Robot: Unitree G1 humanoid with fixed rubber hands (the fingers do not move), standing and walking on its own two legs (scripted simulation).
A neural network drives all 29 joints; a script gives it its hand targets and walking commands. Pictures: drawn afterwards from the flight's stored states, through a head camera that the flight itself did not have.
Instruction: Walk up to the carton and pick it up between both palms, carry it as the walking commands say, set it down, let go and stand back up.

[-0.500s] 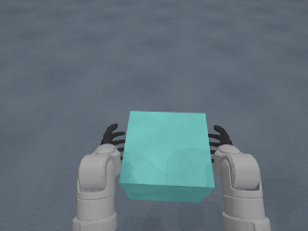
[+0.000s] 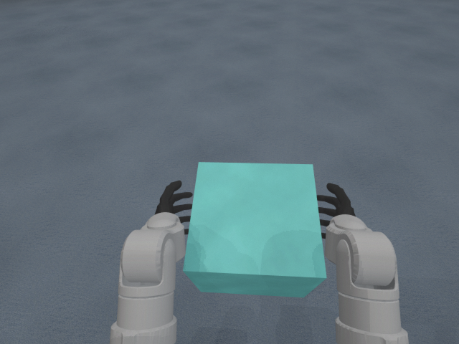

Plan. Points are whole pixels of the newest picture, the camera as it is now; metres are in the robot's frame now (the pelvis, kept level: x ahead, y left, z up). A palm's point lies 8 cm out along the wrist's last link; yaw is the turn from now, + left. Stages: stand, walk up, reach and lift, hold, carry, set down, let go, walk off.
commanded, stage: carry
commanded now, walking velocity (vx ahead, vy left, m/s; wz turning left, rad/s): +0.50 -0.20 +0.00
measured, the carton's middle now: (253, 232) +0.31 -0.01 +0.04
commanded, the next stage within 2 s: none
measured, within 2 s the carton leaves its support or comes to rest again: neither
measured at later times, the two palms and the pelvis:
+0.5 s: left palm (235, 119) +0.60 +0.02 +0.10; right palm (349, 120) +0.60 -0.25 +0.10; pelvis +0.32 -0.10 +0.00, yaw -2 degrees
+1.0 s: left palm (257, 74) +0.93 -0.05 +0.07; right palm (341, 71) +0.92 -0.32 +0.08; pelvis +0.64 -0.17 +0.00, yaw -5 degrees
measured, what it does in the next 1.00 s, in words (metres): walks ahead: left foot, then right foot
